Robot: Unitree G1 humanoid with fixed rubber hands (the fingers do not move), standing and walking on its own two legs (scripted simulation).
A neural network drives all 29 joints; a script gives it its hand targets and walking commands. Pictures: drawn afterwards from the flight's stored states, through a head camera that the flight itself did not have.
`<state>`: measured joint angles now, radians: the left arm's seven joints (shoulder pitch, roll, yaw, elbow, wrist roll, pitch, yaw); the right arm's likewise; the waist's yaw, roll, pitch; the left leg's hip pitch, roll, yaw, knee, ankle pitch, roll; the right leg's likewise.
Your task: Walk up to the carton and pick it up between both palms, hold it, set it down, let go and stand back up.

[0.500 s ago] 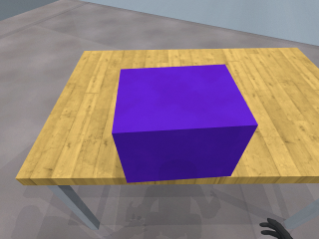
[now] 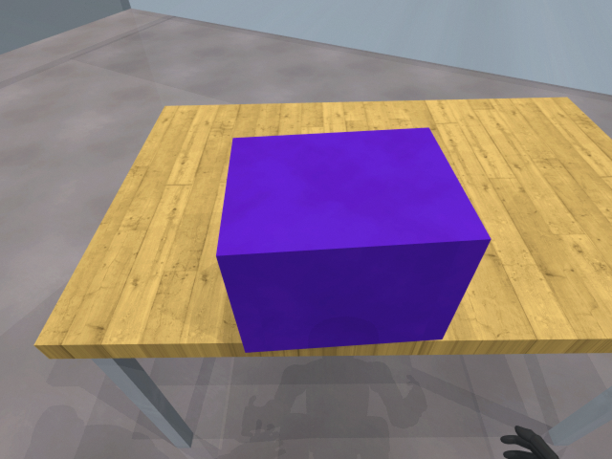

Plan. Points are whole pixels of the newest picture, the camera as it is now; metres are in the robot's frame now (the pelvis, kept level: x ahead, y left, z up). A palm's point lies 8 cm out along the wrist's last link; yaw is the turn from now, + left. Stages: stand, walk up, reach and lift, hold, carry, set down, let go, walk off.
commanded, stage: stand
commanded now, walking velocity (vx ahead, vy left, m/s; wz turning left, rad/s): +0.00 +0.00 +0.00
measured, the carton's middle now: (337, 239) +0.42 +0.00 +0.05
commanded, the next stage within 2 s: none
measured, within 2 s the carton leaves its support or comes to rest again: neither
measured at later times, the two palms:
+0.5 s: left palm out of the picture +0.06 +0.27 -0.12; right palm out of the picture +0.12 -0.27 -0.09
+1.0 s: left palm out of the picture +0.04 +0.27 -0.12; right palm out of the picture +0.10 -0.27 -0.09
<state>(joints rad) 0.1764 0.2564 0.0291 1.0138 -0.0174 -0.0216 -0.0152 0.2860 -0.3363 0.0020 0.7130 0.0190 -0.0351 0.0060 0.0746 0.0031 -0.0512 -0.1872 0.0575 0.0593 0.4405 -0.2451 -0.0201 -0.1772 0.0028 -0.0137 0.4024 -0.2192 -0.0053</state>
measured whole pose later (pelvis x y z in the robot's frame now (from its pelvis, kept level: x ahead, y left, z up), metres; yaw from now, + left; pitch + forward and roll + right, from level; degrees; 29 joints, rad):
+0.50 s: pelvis +0.00 +0.00 +0.00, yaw +0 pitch -1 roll -1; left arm 0.18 0.26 0.03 1.03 -0.02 -0.02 -0.02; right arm 0.29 -0.34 0.00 0.74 0.02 -0.04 0.01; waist 0.07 0.01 -0.05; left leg -0.18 0.06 0.06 0.44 -0.24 -0.02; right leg -0.17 0.00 -0.01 0.40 -0.22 -0.01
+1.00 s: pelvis -0.01 +0.00 +0.00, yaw +0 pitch -2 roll -1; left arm 0.18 0.26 0.03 1.05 -0.02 -0.02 -0.02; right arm 0.29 -0.34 0.00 0.78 0.02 -0.04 0.01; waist 0.07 0.01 -0.05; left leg -0.18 0.06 0.06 0.44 -0.23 -0.02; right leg -0.17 0.00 -0.01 0.40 -0.20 -0.01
